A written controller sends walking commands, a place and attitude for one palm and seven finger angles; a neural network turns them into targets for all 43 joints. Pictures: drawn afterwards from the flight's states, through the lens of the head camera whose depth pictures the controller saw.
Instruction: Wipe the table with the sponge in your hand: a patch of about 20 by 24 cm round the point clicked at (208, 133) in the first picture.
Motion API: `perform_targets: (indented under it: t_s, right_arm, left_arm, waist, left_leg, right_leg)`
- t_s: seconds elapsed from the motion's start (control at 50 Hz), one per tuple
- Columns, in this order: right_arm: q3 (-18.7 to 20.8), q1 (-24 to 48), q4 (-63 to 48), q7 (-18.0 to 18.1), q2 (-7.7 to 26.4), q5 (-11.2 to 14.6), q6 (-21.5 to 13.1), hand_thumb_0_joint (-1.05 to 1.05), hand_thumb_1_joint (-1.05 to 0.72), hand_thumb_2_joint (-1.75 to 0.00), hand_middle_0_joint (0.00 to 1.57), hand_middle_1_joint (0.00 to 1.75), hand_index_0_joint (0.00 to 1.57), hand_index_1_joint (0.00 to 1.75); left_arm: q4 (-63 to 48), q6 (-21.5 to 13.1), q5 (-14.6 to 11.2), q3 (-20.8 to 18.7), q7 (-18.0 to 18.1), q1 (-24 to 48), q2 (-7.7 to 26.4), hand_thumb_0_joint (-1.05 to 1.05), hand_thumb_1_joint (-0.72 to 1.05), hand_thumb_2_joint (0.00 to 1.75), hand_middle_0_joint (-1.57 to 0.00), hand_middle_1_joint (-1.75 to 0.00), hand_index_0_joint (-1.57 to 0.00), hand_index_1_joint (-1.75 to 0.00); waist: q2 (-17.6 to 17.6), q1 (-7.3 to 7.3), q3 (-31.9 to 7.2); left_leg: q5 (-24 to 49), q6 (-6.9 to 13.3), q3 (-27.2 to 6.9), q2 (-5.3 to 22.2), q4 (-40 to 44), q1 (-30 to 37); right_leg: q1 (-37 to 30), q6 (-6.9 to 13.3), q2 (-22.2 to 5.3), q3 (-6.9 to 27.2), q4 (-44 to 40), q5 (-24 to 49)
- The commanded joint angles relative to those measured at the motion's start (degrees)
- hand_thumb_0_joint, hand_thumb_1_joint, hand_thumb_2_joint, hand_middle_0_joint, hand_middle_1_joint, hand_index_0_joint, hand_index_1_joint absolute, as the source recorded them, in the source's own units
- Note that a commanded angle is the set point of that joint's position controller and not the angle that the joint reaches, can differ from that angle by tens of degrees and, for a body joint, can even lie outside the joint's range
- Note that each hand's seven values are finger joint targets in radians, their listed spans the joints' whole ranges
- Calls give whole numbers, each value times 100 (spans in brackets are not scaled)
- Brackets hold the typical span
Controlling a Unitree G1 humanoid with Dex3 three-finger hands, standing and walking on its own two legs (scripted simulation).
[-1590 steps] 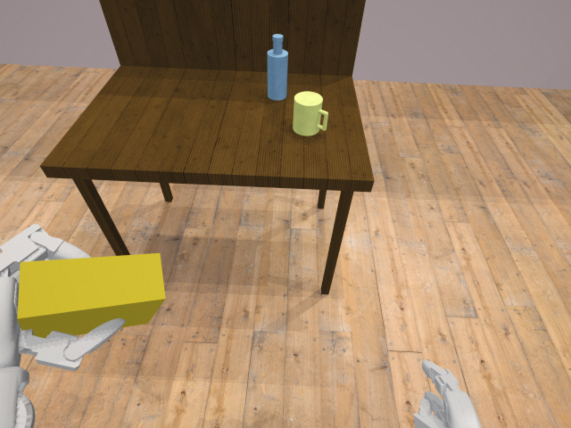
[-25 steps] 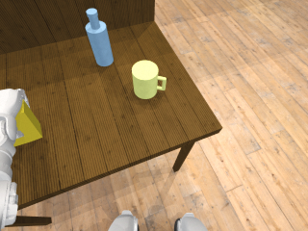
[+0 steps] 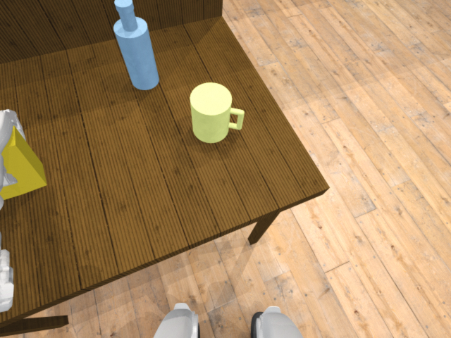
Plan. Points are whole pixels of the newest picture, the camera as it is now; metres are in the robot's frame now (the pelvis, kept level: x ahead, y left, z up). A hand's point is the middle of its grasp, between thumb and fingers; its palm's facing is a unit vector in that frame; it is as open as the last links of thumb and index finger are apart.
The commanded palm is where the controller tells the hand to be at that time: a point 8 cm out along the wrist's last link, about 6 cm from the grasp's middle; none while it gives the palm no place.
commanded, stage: wipe forward along the first lane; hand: left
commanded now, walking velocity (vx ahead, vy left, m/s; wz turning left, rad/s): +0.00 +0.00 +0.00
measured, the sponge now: (6, 173) +0.39 +0.42 -0.03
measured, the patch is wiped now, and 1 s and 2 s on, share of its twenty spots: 0.35 0.50 0.60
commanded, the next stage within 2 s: slide across to the middle lane in 0.12 s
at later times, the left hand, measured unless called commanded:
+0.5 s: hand (12, 139) +0.43 +0.39 +0.02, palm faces -0.16 +0.01 -0.99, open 9.6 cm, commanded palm +0.44 +0.36 +0.06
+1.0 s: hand (49, 123) +0.47 +0.34 +0.02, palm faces -0.17 +0.01 -0.99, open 9.6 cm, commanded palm +0.46 +0.31 +0.06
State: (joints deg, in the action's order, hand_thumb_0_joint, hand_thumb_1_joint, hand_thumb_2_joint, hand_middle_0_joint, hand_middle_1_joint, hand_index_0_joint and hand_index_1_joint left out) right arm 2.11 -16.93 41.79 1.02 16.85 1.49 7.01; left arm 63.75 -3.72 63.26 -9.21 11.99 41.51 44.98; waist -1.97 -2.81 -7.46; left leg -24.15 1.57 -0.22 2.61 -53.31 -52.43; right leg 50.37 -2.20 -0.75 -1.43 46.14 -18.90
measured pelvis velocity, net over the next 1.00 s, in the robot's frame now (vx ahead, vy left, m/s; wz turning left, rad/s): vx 0.02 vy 0.00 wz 0.01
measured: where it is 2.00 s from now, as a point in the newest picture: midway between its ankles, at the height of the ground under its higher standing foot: outside the picture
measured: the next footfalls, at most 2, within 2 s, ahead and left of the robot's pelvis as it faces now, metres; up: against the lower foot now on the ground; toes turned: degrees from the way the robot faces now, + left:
none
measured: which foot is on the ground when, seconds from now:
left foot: down 0.00-1.00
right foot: down 0.00-1.00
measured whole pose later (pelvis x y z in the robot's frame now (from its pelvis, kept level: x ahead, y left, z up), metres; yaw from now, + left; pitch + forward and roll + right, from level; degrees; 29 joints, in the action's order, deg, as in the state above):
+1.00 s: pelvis +0.02 +0.00 +0.01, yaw +0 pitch +23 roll -4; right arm 2.3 -17.1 44.3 0.5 15.2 1.1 6.2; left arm 66.4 5.8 62.2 -2.3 15.1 48.9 36.8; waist -2.5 -5.4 -7.5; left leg -23.1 1.1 -0.5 2.6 -48.3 -48.0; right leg 45.7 -2.1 -0.5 -1.7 40.6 -17.6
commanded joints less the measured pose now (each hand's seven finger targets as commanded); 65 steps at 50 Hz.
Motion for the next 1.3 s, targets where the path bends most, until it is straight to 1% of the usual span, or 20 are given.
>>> perform_targets:
  t_s: [0.0,0.06,0.12,0.18,0.3,0.34,0.38,0.42,0.48,0.54,0.66,0.7,0.74,0.82,0.94,0.96,1.0,1.08,1.16,1.28]
  right_arm:
    - [364,-898,-225,86,1175,-17,-25,0,-90,-90,20,30,20,30]
    - [321,-897,-253,86,1197,-15,8,0,-90,-90,20,30,20,30]
    - [319,-949,-275,72,1184,-28,33,0,-90,-90,20,30,20,30]
    - [293,-975,-269,79,1214,-28,71,0,-90,-90,20,30,20,30]
    - [390,-1031,-293,104,1093,-51,75,0,-90,-90,20,30,20,30]
    - [388,-968,-267,136,1057,-29,59,0,-90,-90,20,30,20,30]
    - [387,-949,-180,150,1073,-17,34,0,-90,-90,20,30,20,30]
    - [385,-933,-149,134,1041,-23,16,0,-90,-90,20,30,20,30]
    - [343,-854,-71,94,1078,-14,26,0,-90,-90,20,30,20,30]
    - [310,-819,-73,68,1053,-4,-9,0,-90,-90,20,30,20,30]
    - [299,-833,-92,69,1024,-14,-117,0,-90,-90,20,30,20,30]
    - [330,-884,-70,78,997,-29,-168,0,-90,-90,20,30,20,30]
    - [328,-914,-51,101,1002,-28,-180,0,-90,-90,20,30,20,30]
    - [346,-960,9,97,955,-44,-203,0,-90,-90,20,30,20,30]
    - [352,-931,56,31,944,-50,-129,0,-90,-90,20,30,20,30]
    - [341,-926,58,10,952,-51,-110,0,-90,-90,20,30,20,30]
    - [324,-877,18,-23,974,-51,-86,0,-90,-90,20,30,20,30]
    - [339,-754,-60,-88,958,-27,-63,0,-90,-90,20,30,20,30]
    - [348,-674,-110,-120,973,14,-74,0,-90,-90,20,30,20,30]
    - [400,-530,-147,-115,904,61,-148,0,-90,-90,20,30,20,30]
  left_arm:
    - [-474,-17,56,-202,187,1532,1553,0,10,130,-120,-160,-120,-160]
    - [-328,36,120,-239,206,1709,1765,0,10,130,-120,-160,-120,-160]
    - [-360,56,169,-142,140,1909,1778,0,10,130,-120,-160,-120,-160]
    - [-273,115,168,-248,33,1961,1983,0,10,130,-120,-160,-120,-160]
    - [-1018,-1,18,-26,-69,2000,1534,0,10,130,-120,-160,-120,-160]
    - [-1058,8,-123,90,-25,2073,1314,0,10,130,-120,-160,-120,-160]
    - [-1106,41,-195,-43,65,2157,1395,0,10,130,-120,-160,-120,-160]
    - [-970,161,-162,139,171,2110,1126,0,10,130,-120,-160,-120,-160]
    - [-820,390,-70,-16,313,2093,1322,0,10,130,-120,-160,-120,-160]
    - [-618,591,0,175,391,2278,1203,0,10,130,-120,-160,-120,-160]
    - [-506,704,12,433,339,2476,899,0,10,130,-120,-160,-120,-160]
    - [-647,660,-46,607,305,2668,634,0,10,130,-120,-160,-120,-160]
    - [-623,655,-62,559,298,2792,728,0,10,130,-120,-160,-120,-160]
    - [-656,681,-128,667,317,2790,428,0,10,130,-120,-160,-120,-160]
    - [-476,954,-71,555,430,2590,417,0,10,130,-120,-160,-120,-160]
    - [-324,1027,-70,510,438,2346,408,0,10,130,-120,-160,-120,-160]
    - [-350,1079,-107,270,422,1932,612,0,10,130,-120,-160,-120,-160]
    - [-557,1122,-145,171,426,1276,535,0,10,130,-120,-160,-120,-160]
    - [-452,1187,-171,280,451,896,350,0,10,130,-120,-160,-120,-160]
    - [-701,1128,-183,611,471,787,-221,0,10,130,-120,-160,-120,-160]
  waist:
    - [-132,-254,-1947]
    - [-97,-302,-1983]
    - [-472,-302,-2151]
    - [-420,-298,-2253]
    - [-823,-248,-2823]
    - [-617,-341,-2593]
    - [-739,-296,-2545]
    - [-721,-314,-2360]
    - [-738,-238,-2170]
    - [-595,-344,-1992]
    - [-531,-444,-2070]
    - [-730,-496,-2212]
    - [-567,-530,-2279]
    - [-739,-502,-2405]
    - [-583,-405,-2417]
    - [-374,-367,-2397]
    - [-382,-172,-2505]
    - [-277,0,-2581]
    - [151,-48,-2131]
    - [-69,-52,-1923]
  left_leg:
    - [2078,99,-139,-176,515,1715]
    - [1956,99,-139,-201,498,1565]
    - [2149,74,-137,-199,440,1742]
    - [2158,84,-152,-199,396,1697]
    - [2759,-33,-250,-97,457,2541]
    - [2449,-3,-226,-102,552,2411]
    - [2448,-29,-274,-82,662,2489]
    - [2482,-54,-286,-65,739,2551]
    - [2413,-35,-242,-94,858,2436]
    - [2219,9,-179,-125,936,2268]
    - [2105,6,-227,-101,1004,2383]
    - [2302,-26,-257,-64,983,2673]
    - [2225,-10,-237,-70,972,2586]
    - [2691,-59,-216,-44,932,2767]
    - [3102,-58,-144,-60,915,2704]
    - [3048,-31,-117,-76,935,2577]
    - [3283,-14,-65,-105,945,2520]
    - [3439,23,7,-132,992,2443]
    - [2812,72,107,-175,1109,2136]
    - [2770,67,89,-147,1211,2387]
  right_leg:
    - [-704,537,376,-198,-372,1229]
    - [-705,537,374,-192,-335,1186]
    - [-596,555,380,-190,-283,1221]
    - [-668,550,375,-176,-261,1280]
    - [-665,564,431,-250,-344,1339]
    - [-742,531,424,-224,-493,1217]
    - [-768,550,400,-243,-503,1163]
    - [-694,547,408,-291,-569,1104]
    - [-907,562,374,-254,-659,1153]
    - [-1032,530,361,-240,-752,1185]
    - [-985,527,358,-266,-786,1088]
    - [-846,530,372,-277,-779,1132]
    - [-940,512,368,-244,-812,1157]
    - [-954,521,371,-270,-780,1428]
    - [-1266,509,366,-261,-775,1874]
    - [-1414,495,362,-264,-782,1963]
    - [-1772,497,331,-223,-736,2346]
    - [-2196,487,291,-180,-738,2775]
    - [-2289,445,284,-171,-876,2667]
    - [-2030,498,272,-197,-930,2354]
